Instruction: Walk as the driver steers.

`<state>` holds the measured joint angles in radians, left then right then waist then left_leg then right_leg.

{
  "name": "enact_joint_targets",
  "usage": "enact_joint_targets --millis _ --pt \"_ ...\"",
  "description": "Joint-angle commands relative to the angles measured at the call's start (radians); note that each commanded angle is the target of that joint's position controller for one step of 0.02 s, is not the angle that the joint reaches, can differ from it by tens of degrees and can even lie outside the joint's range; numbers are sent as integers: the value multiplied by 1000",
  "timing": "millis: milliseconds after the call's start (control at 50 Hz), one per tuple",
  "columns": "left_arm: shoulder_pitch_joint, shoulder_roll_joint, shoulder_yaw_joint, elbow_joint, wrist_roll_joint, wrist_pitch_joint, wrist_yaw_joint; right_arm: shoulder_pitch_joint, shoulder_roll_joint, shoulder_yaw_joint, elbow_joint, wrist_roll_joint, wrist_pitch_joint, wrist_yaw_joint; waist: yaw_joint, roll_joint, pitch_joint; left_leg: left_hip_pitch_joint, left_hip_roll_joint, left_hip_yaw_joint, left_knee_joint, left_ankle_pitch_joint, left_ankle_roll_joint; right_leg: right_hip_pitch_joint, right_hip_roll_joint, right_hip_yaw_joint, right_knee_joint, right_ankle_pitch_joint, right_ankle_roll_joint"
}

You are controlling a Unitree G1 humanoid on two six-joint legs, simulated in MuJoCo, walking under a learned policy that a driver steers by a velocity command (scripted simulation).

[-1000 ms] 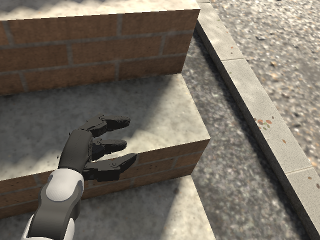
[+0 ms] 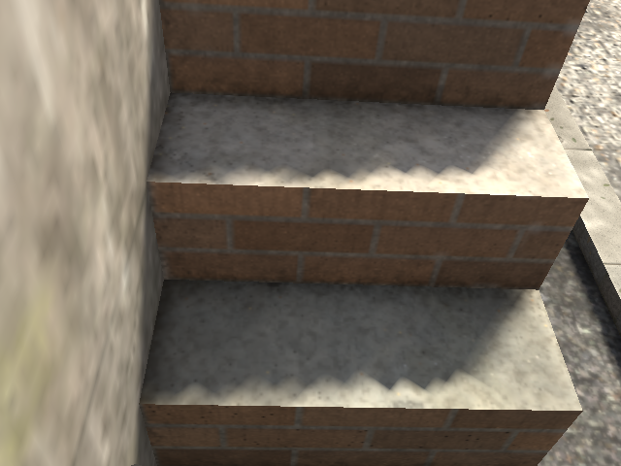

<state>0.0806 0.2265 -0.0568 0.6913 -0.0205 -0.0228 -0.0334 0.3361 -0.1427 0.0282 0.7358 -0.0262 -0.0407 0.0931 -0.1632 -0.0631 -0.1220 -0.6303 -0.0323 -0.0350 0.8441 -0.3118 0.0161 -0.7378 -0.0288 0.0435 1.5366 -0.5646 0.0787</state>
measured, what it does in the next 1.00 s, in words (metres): steps on the spot, turning right: right foot, then left foot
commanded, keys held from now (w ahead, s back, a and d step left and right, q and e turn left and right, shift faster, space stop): w+e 0.58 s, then w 0.26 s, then w+q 0.16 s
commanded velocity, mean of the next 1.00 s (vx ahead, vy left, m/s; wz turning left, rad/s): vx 0.20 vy -0.01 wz -0.36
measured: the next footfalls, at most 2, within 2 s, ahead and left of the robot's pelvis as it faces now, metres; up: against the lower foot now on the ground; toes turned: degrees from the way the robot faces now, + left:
right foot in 0.18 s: +0.04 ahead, -0.18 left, +0.00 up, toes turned -18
left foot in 0.74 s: +0.09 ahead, +0.03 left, +0.00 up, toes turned -13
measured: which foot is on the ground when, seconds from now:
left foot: down 0.00-0.20, up 0.22-0.72, down 0.74-1.00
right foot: up 0.00-0.16, down 0.18-1.00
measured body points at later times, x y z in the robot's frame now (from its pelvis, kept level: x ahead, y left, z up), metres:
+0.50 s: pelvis -0.02 -0.08 +0.03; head -0.01 -0.10 +0.48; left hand +0.18 +0.15 -0.05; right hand +0.10 -0.36 -0.05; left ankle +0.00 +0.09 -0.54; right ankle -0.01 -0.17 -0.69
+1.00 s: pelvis +0.05 -0.06 +0.04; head +0.05 -0.06 +0.48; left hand +0.33 +0.00 -0.02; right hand +0.13 -0.28 -0.06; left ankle +0.02 +0.06 -0.69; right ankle +0.00 -0.16 -0.69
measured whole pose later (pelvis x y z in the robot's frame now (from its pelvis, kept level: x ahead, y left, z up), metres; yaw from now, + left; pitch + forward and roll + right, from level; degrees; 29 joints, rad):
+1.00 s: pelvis +0.05 -0.06 +0.04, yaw -21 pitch +1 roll +1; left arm 0.04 0.13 -0.08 0.62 0.04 -0.03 -0.07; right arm 0.26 -0.09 0.10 0.61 -0.04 -0.09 0.07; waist -0.05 -0.03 -0.05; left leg -0.14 -0.08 -0.03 0.52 -0.38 0.04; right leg -0.29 0.00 0.03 0.63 -0.34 -0.02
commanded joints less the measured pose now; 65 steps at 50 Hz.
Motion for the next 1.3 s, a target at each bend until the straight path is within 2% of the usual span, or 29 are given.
enact_joint_targets --millis 20,80,100,180,200,220,240,300,380,480,500,600,620,640,680,720,740,760,800,840,880,900,920,940,960,1000,1120,1220,1300 --pt "-114 89 33 -143 -9 -20 19 -55 -188 -62 -91 53 -61 -61 37 79 -37 246 207 -394 -420 -210 181 -130 -37 -21 -380 -286 57" --pt "-17 100 39 -67 -16 -34 6 -39 -331 -139 -80 13 -39 -85 32 168 -59 275 218 -340 -417 -218 179 47 10 -96 -710 125 6" --pt "-17 105 50 -48 26 -31 -8 -95 -282 -125 -121 22 -45 -66 38 224 -32 212 289 -341 -451 -138 186 144 11 -130 -519 166 -8" --pt "82 126 72 -43 5 -56 20 -132 -202 -119 -145 21 -39 -58 90 131 46 133 265 -181 -279 -165 74 291 4 -23 -891 294 -98" --pt "154 126 84 -5 26 -68 43 -83 -173 -112 -114 17 -32 -43 87 48 44 53 203 -90 -103 -232 2 381 -8 45 -1027 427 -157" --pt "139 266 137 -21 -21 -65 71 -101 -117 -91 -175 -16 -32 -27 79 -83 100 -166 10 128 149 -207 -135 412 -181 413 -1159 263 -365" --pt "240 326 177 -24 6 -73 100 -193 -135 -83 -227 25 -44 -41 208 -37 42 -220 -54 -98 612 -280 -177 401 -299 687 -1225 130 -495" --pt "-28 233 134 -136 21 -18 62 -116 -209 -99 -195 11 -48 -50 129 16 9 -437 -25 -193 949 37 -134 352 -202 560 -1155 43 -353" --pt "46 165 96 -179 21 -37 90 -125 -220 -80 -179 -23 -40 -55 161 31 -31 -358 0 -162 726 97 -115 480 -95 481 -1091 257 -331" --pt "192 208 101 -173 29 -58 88 -187 -236 -82 -251 2 -32 -72 186 -5 -2 -383 -4 -148 703 -70 -134 571 -131 527 -1103 328 -364" --pt "161 199 137 -116 18 25 67 -276 -115 -54 -239 39 35 -127 211 -129 114 -378 36 22 615 11 -91 632 -79 339 -1068 443 -276" --pt "163 206 159 -122 51 91 45 -266 -137 -56 -258 54 99 -156 197 -166 83 131 -21 107 178 -253 -25 379 26 269 -1152 398 -235" --pt "39 84 67 -190 29 3 36 -119 -118 -52 -248 -100 80 7 136 183 24 238 -16 -20 339 -5 -75 63 -165 713 -1181 33 -362" --pt "-114 126 68 -225 13 -34 13 -6 -79 -56 -226 -111 66 42 27 54 38 219 47 -139 245 -3 -68 107 -233 759 -1217 -77 -387" --pt "-35 98 69 -205 -14 -51 20 -27 -77 -51 -260 -99 57 30 94 51 4 135 84 -179 -107 -143 -66 376 -178 675 -1111 31 -317" --pt "25 113 53 -138 -36 -11 13 2 -15 8 -270 -42 22 17 86 99 -62 358 52 -13 -612 -13 -73 524 12 432 -910 128 -226" --pt "79 76 47 -113 8 7 -7 -59 37 37 -267 -19 12 28 151 97 -30 510 107 -49 -657 124 -43 428 71 346 -793 102 -170" --pt "121 -4 28 -132 91 -10 -39 -203 -46 17 -335 37 12 15 250 155 -107 720 147 -269 -383 125 95 133 151 184 -783 109 -26" --pt "12 -15 5 -133 82 -40 -56 -277 2 39 -359 24 21 19 150 101 -12 518 234 -357 -432 -8 190 145 99 175 -679 70 20" --pt "-56 -34 3 -153 65 -39 -52 -200 21 57 -316 65 -14 13 130 63 54 548 257 -395 -463 29 147 68 -6 152 -647 -12 72" --pt "-68 -80 -28 -138 67 -38 -71 -299 62 84 -315 79 -54 4 168 42 104 437 192 -360 -484 -39 104 224 -48 91 -885 112 42" --pt "70 66 50 -129 54 27 -20 -109 -212 -29 -172 36 -48 -125 188 216 111 325 179 -285 -585 231 133 447 92 -105 -991 243 -68" --pt "99 122 70 -104 70 49 -4 -127 -184 -13 -158 43 -35 -144 212 165 158 329 149 -250 -530 317 114 477 81 -87 -1034 251 -95" --pt "-170 10 9 -186 75 -10 -40 -253 -28 63 -286 -43 -68 -24 149 53 123 431 119 -195 -431 465 127 434 22 -34 -948 170 -98" --pt "-135 -40 -3 -158 71 -24 -40 -247 26 73 -259 -44 -91 -7 156 69 17 593 123 -185 -389 662 126 407 -7 -10 -987 293 -122" --pt "-63 7 7 -132 51 -25 -29 -152 -53 33 -214 -29 -81 0 156 65 -6 591 119 -193 -334 822 113 499 -51 57 -944 672 -174" --pt "-61 78 59 -108 50 -57 -23 -91 -72 -6 -182 -15 -65 22 151 64 29 387 88 -236 -278 582 137 617 -67 47 -912 622 -179" --pt "-66 116 90 -118 35 -74 0 -60 -100 -18 -145 -40 -36 54 156 40 9 283 29 -175 -222 307 76 710 -106 58 -952 818 -242" --pt "82 187 124 -61 61 -57 28 -48 -124 -29 -119 -19 -28 43 186 -19 -15 144 11 -125 39 -36 14 784 -324 212 -1063 1064 -419"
